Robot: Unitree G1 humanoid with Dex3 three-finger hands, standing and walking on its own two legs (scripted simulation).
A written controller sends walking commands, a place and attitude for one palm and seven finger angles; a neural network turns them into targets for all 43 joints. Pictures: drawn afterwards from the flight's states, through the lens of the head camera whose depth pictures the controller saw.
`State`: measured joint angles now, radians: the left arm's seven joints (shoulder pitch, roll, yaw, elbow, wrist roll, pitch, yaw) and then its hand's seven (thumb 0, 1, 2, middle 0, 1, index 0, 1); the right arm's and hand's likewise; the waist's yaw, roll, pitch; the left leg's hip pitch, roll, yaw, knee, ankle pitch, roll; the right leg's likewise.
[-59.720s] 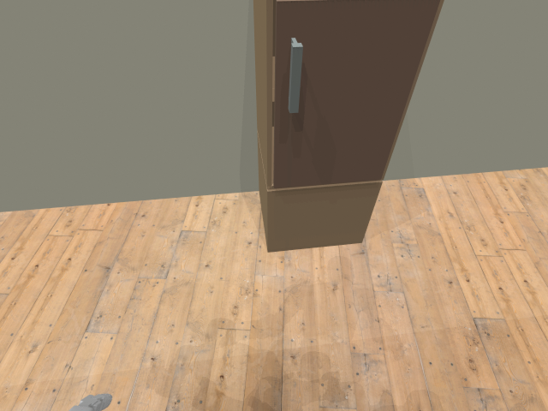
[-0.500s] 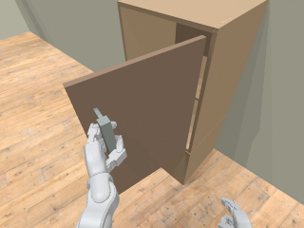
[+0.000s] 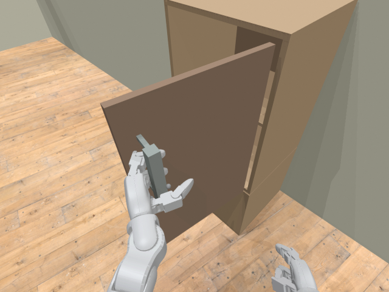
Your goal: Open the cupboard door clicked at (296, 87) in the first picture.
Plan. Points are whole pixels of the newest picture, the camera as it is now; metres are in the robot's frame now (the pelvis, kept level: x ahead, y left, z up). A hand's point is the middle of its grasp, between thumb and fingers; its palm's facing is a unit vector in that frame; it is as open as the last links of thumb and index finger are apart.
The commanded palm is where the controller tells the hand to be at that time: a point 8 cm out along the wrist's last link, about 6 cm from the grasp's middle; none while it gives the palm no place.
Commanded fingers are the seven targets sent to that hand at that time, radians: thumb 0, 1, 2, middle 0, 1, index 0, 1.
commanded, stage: open thumb and fingers to let go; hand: left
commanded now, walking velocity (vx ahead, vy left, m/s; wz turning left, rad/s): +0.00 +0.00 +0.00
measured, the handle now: (152, 172) +0.33 +0.12 +0.09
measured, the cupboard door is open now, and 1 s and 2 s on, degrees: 81 83 82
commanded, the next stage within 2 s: slide the hand sideways off the handle in 0.44 s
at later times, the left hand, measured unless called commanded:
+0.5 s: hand (168, 187) +0.29 +0.08 +0.10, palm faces +0.32 -0.95 -0.01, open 14.9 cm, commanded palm +0.24 +0.12 +0.09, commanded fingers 0.00 -0.50 0.30 -0.15 -0.30 -0.15 -0.30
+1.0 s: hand (163, 205) +0.25 +0.08 +0.10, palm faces -0.09 -1.00 -0.01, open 16.3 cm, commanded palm +0.22 +0.14 +0.09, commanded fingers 0.00 -0.50 0.30 -0.15 -0.30 -0.15 -0.30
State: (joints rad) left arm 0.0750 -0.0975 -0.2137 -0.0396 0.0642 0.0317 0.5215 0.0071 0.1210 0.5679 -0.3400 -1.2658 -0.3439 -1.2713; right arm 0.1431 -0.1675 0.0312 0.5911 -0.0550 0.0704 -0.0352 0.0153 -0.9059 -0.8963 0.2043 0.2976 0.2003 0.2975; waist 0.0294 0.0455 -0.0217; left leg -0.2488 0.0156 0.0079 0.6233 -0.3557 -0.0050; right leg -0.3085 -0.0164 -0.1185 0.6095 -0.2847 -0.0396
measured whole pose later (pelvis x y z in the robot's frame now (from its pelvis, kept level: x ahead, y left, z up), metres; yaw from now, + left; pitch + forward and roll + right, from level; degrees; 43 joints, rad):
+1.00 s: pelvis -0.01 +0.02 +0.00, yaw -2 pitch -1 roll +0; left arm 0.14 0.07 -0.17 -0.11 -0.06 -0.02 0.04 -0.01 -0.51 0.30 -0.17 -0.33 -0.16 -0.32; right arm 0.21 -0.19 0.07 0.53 0.00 -0.04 -0.02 0.02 -0.91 -0.90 0.20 0.30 0.20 0.30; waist 0.03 0.02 -0.01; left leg -0.27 0.00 0.05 0.64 -0.35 0.02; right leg -0.35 -0.03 -0.07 0.64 -0.27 -0.02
